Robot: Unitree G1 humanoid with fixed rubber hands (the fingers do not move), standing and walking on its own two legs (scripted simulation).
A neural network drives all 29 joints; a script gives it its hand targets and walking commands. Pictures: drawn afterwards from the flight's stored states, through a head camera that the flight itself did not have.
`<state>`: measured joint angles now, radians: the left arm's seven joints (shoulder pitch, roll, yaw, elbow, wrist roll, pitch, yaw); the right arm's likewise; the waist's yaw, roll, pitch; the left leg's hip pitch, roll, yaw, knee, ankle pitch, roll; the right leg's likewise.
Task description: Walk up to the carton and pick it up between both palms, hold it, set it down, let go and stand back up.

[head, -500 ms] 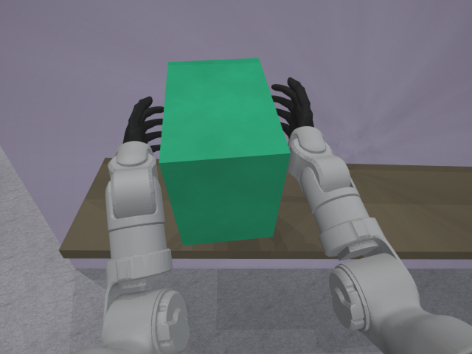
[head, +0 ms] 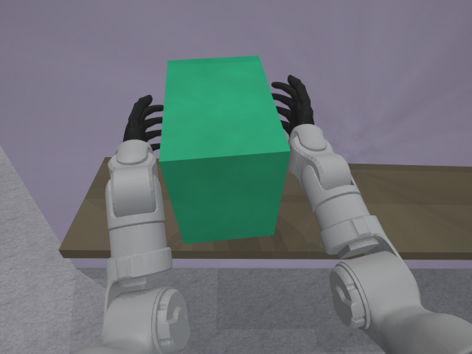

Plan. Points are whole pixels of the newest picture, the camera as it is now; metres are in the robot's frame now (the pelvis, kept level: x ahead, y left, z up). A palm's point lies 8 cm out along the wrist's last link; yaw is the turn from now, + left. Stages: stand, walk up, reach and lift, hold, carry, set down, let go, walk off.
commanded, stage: hold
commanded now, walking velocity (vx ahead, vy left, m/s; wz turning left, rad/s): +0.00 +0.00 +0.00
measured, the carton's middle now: (221, 149) +0.40 +0.01 +0.17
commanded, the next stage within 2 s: none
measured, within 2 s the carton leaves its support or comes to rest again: neither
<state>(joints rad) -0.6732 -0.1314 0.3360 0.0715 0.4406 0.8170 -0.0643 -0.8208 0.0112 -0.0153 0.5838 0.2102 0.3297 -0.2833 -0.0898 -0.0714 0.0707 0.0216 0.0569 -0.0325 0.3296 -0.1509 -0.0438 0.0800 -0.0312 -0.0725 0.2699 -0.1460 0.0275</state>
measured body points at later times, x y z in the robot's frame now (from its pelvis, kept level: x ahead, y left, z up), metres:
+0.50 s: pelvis +0.00 +0.00 +0.00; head -0.05 +0.03 +0.44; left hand +0.37 +0.14 +0.21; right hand +0.38 -0.12 +0.23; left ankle +0.04 +0.15 -0.75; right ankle +0.02 -0.13 -0.75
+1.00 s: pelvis +0.00 +0.00 +0.00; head -0.06 +0.03 +0.44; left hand +0.37 +0.14 +0.21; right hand +0.38 -0.12 +0.23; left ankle +0.04 +0.15 -0.75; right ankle +0.02 -0.13 -0.75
